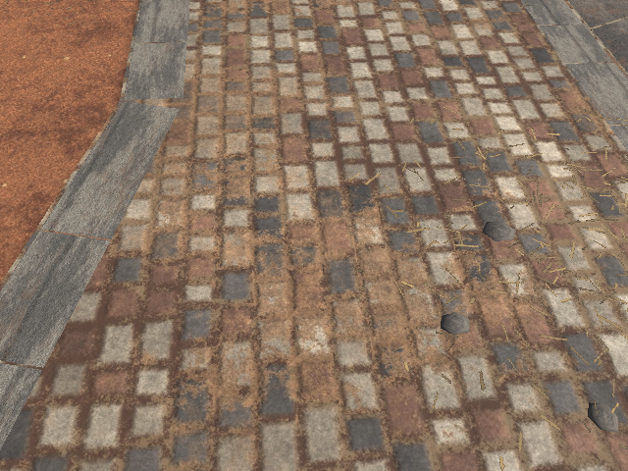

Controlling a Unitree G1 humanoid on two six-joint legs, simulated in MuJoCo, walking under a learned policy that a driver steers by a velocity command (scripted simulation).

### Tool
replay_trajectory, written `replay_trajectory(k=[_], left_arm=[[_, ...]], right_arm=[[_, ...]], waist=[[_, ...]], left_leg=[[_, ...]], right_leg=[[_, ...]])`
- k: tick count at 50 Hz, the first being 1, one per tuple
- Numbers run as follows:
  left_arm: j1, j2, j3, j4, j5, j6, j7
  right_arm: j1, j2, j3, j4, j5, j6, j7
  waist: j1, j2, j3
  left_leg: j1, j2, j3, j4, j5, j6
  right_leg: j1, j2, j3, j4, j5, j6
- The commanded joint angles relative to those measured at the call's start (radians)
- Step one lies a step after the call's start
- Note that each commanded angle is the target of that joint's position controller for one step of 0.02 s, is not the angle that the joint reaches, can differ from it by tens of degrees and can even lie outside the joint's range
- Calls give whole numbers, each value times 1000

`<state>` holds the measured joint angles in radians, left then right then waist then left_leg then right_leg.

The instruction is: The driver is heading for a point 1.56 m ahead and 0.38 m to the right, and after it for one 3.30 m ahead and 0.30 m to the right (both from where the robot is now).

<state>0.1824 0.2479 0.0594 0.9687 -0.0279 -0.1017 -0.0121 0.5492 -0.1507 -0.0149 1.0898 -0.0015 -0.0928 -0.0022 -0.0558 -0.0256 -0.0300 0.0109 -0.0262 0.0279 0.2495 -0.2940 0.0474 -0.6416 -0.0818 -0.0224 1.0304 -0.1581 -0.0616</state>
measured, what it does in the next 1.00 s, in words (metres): walks ahead: right foot, then left foot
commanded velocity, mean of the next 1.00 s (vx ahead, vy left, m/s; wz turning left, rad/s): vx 0.48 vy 0.00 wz -0.10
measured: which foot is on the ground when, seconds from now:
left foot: down 0.00-0.22, up 0.24-0.76, down 0.78-1.00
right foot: up 0.00-0.20, down 0.22-0.78, up 0.80-1.00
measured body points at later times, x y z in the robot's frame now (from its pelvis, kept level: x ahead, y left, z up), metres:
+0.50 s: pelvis +0.29 -0.05 +0.00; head +0.30 -0.05 +0.45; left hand +0.29 +0.21 -0.14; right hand +0.42 -0.31 -0.12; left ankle +0.37 +0.12 -0.66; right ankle +0.28 -0.13 -0.74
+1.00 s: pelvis +0.58 +0.02 +0.00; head +0.60 +0.03 +0.45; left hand +0.69 +0.29 -0.14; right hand +0.60 -0.25 -0.13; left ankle +0.60 +0.11 -0.74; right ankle +0.57 -0.14 -0.66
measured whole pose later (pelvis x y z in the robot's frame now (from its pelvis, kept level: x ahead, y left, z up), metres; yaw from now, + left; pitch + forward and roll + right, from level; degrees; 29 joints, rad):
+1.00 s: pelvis +0.58 +0.02 +0.00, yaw -8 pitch +1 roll +1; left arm 0.24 0.28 0.08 0.92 -0.04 -0.05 0.01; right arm 0.26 -0.23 -0.07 0.94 -0.01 -0.12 0.01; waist -0.02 -0.05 0.02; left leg -0.19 -0.01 0.16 0.34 -0.16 0.05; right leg -0.60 -0.10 0.06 1.14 -0.25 -0.05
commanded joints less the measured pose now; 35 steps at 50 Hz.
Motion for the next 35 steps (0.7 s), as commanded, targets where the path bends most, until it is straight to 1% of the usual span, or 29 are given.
replay_trajectory(k=[1, 2, 4, 6, 7, 8, 9, 10, 11, 12, 13, 14, 15, 16, 17, 18, 19, 20, 21, 22, 23, 25, 27, 29, 32, 34, 35], left_arm=[[-186, -23, -20, -108, 3, -6, -12], [-233, -25, -25, -126, 1, -6, -15], [-287, -6, -28, -152, -5, -5, -23], [-321, 18, -27, -177, -9, -7, -31], [-322, 33, -23, -186, -8, -11, -35], [-297, 55, -14, -187, -6, -14, -37], [-240, 81, -1, -177, -5, -16, -36], [-105, 118, 20, -141, -7, -15, -31], [76, 161, 44, -87, -11, -9, -22], [257, 248, 64, -52, 4, 2, -7], [286, 260, 58, -35, 27, 0, -21], [218, 164, 35, -35, 20, -3, -23], [113, 119, 21, -53, 13, -8, -22], [21, 96, 11, -73, 16, -14, -27], [-18, 70, 4, -75, 27, -19, -33], [-23, 52, -2, -62, 36, -23, -36], [-11, 44, -4, -50, 34, -24, -36], [6, 50, -5, -38, 30, -25, -33], [20, 64, -4, -27, 28, -27, -27], [39, 83, -1, -20, 29, -28, -19], [61, 98, 2, -14, 30, -26, -11], [105, 113, 4, -7, 29, -18, 3], [139, 122, 5, -5, 25, -11, 11], [183, 135, 6, 4, 17, -8, 14], [248, 142, 10, 27, 9, 4, 16], [274, 143, 13, 39, 6, 15, 19], [273, 148, 16, 40, 5, 21, 21]], right_arm=[[40, -138, -15, -43, -6, 3, -18], [45, -157, -18, -48, -4, 3, -22], [65, -183, -27, -45, 6, -1, -26], [64, -187, -33, -40, 17, -4, -27], [55, -190, -37, -40, 18, -2, -26], [38, -200, -41, -44, 15, 0, -26], [25, -214, -48, -48, 10, 5, -26], [4, -219, -50, -53, 4, 14, -25], [-22, -217, -47, -67, -1, 18, -21], [-23, -172, -30, -97, -19, 14, -14], [125, -1, 11, -85, 4, -10, 3], [19, -114, -15, -95, 35, -38, 6], [-96, -169, -31, -136, 57, -50, 6], [-153, -178, -35, -149, 50, -52, -5], [-168, -175, -47, -149, 36, -44, -14], [-133, -150, -49, -146, 30, -28, -16], [-116, -127, -50, -144, 30, -14, -18], [-122, -120, -52, -149, 30, -4, -20], [-151, -124, -55, -163, 27, 3, -22], [-198, -134, -58, -182, 21, 6, -24], [-250, -142, -60, -202, 14, 7, -24], [-344, -144, -60, -233, 8, 2, -20], [-424, -132, -54, -255, 9, -4, -11], [-504, -122, -46, -274, 14, -9, -1], [-595, -125, -39, -306, 23, -13, 17], [-635, -138, -39, -332, 25, -20, 31], [-630, -150, -43, -340, 26, -25, 36]], waist=[[-12, 98, 181], [-21, 106, 187], [-24, 130, 198], [-10, 133, 210], [5, 133, 200], [34, 142, 167], [71, 167, 107], [142, 187, 16], [228, 185, -86], [266, 31, -238], [162, -252, -411], [182, -159, -290], [153, -106, -121], [112, 16, -56], [75, 42, -18], [38, 8, -15], [25, -15, 0], [17, -26, 23], [13, -30, 50], [17, -26, 70], [27, -19, 85], [52, -8, 97], [76, -11, 100], [105, -11, 104], [137, -16, 124], [138, -20, 133], [121, -26, 128]], left_leg=[[-39, 207, -138, -137, 363, 116], [-69, 203, -125, -151, 352, 117], [-76, 223, -116, -174, 345, 127], [-19, 252, -106, -161, 395, 120], [22, 263, -96, -133, 470, 111], [60, 270, -83, -78, 629, 98], [93, 274, -71, 7, 834, 86], [89, 256, -46, 165, 1009, 69], [-22, 219, -27, 379, 1010, 39], [-280, 140, 2, 727, 600, 12], [-592, -48, -110, 1057, -243, -29], [-692, 5, -197, 1168, -237, 3], [-741, 55, -152, 1166, -145, 19], [-681, 110, -131, 1121, -48, 21], [-624, 141, -120, 1073, 1, 20], [-562, 168, -127, 1038, 28, 22], [-542, 176, -120, 1005, 32, 21], [-546, 183, -110, 973, 31, 16], [-572, 192, -102, 935, 48, 7], [-614, 199, -96, 891, 88, -6], [-662, 206, -92, 838, 137, -19], [-725, 205, -83, 704, 249, -33], [-708, 181, -61, 548, 353, -34], [-671, 148, -30, 430, 412, -36], [-682, 126, -23, 336, 395, -32], [-690, 117, -34, 291, 334, -13], [-667, 109, -39, 268, 294, -2]], right_leg=[[-141, 6, -27, -230, 112, 23], [-92, 25, -44, -302, 144, 27], [-26, 43, -58, -385, 173, 22], [-12, 45, -41, -447, 178, -2], [6, 52, -39, -473, 166, -18], [61, 69, -44, -488, 148, -36], [151, 99, -61, -480, 122, -53], [318, 135, -80, -472, 104, -77], [574, 117, -54, -478, 123, -109], [895, -114, 229, -473, 38, -173], [1136, -337, 758, -660, -208, -335], [1028, -283, 778, -757, -254, -274], [854, -256, 597, -772, -162, -228], [679, -226, 464, -797, -9, -204], [553, -186, 361, -820, 80, -188], [485, -154, 295, -850, 89, -181], [446, -137, 260, -877, 87, -185], [412, -127, 226, -899, 93, -190], [387, -123, 202, -919, 99, -193], [383, -124, 187, -933, 107, -198], [394, -126, 179, -942, 116, -201], [437, -120, 157, -944, 144, -189], [460, -97, 115, -940, 171, -163], [488, -88, 86, -936, 168, -147], [588, -122, 88, -901, 153, -143], [659, -159, 111, -855, 175, -134], [683, -173, 127, -827, 205, -127]])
